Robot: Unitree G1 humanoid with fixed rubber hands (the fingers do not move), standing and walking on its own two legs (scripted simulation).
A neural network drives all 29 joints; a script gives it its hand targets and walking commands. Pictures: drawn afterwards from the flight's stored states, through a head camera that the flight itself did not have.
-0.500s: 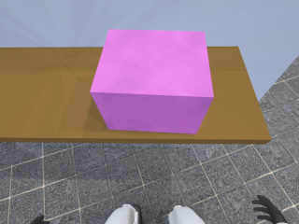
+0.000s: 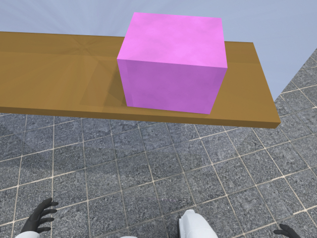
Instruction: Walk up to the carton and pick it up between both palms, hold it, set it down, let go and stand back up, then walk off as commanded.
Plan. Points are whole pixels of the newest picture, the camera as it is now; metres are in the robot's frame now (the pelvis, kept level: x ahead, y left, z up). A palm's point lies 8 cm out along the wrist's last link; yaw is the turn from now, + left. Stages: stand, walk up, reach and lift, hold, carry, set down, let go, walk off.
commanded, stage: walk off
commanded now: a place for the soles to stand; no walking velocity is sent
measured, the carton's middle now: (172, 63) +0.63 -0.05 +0.03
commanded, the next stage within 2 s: none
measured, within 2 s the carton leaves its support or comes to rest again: neither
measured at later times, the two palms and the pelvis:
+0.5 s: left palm out of the picture -0.03 +0.32 -0.08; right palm out of the picture -0.04 -0.33 -0.09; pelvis -0.15 +0.00 +0.01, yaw -5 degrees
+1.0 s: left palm out of the picture -0.19 +0.34 -0.11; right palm out of the picture -0.24 -0.30 -0.06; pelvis -0.32 +0.03 +0.01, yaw -6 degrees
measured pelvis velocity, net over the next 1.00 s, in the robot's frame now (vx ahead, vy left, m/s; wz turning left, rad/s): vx -0.32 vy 0.03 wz -0.10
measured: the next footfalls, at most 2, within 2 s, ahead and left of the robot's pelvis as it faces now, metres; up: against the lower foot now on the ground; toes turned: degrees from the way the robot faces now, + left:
right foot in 0.36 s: -0.10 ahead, -0.12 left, +0.00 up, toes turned +1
left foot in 0.70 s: -0.20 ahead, +0.14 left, +0.00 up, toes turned -8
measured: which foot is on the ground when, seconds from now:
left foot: down 0.00-0.38, up 0.40-0.68, down 0.70-1.00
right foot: down 0.00-0.00, up 0.02-0.34, down 0.36-0.70, up 0.72-1.00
